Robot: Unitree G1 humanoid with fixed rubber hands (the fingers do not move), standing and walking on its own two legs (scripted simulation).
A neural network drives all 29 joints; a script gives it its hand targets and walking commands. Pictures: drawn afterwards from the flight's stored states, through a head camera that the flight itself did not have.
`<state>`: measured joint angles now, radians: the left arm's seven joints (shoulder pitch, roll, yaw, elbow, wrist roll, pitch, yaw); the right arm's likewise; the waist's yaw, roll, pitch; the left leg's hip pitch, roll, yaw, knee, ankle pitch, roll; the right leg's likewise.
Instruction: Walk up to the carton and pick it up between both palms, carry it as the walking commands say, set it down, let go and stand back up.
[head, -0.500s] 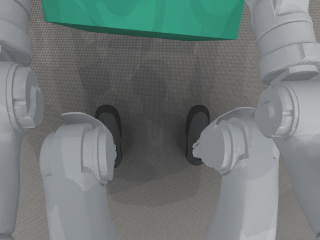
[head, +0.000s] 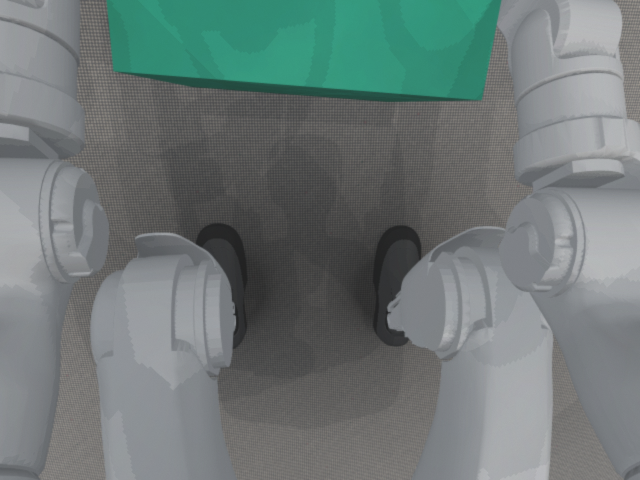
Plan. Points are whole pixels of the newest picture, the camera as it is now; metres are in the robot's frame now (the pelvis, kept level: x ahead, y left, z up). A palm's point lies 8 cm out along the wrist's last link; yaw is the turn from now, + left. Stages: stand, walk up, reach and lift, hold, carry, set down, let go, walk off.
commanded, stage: reach and lift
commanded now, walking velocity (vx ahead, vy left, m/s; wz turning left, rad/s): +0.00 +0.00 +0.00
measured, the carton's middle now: out of the picture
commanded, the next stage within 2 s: none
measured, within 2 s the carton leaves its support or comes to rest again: leaves its support in 0.04 s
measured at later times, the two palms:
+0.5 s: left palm out of the picture +0.57 +0.22 -0.08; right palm out of the picture +0.56 -0.13 -0.09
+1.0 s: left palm out of the picture +0.55 +0.22 -0.02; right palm out of the picture +0.55 -0.13 -0.02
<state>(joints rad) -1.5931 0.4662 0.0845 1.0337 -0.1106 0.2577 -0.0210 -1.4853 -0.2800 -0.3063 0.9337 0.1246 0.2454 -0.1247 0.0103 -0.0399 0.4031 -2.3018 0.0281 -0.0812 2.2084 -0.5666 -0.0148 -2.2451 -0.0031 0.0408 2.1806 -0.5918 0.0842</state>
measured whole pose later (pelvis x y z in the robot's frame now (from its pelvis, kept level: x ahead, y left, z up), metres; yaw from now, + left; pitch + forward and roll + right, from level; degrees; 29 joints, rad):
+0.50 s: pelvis +0.00 +0.00 +0.04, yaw +1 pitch +43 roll -4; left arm -1.52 0.41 0.24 0.96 0.05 0.34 -0.05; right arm -1.38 -0.17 -0.43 0.77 -0.02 0.34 -0.12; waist -0.01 -0.02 0.20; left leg -2.28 0.02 -0.08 2.05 -0.52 -0.02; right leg -2.22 0.00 0.04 2.02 -0.56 0.08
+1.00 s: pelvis +0.00 -0.01 +0.08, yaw +2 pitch +47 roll -5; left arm -1.38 0.32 0.31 0.85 0.13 0.41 -0.06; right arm -1.25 -0.09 -0.51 0.67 -0.08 0.39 -0.08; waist -0.03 -0.02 0.01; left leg -2.22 -0.01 -0.09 1.89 -0.49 -0.03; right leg -2.16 0.00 0.04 1.87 -0.54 0.08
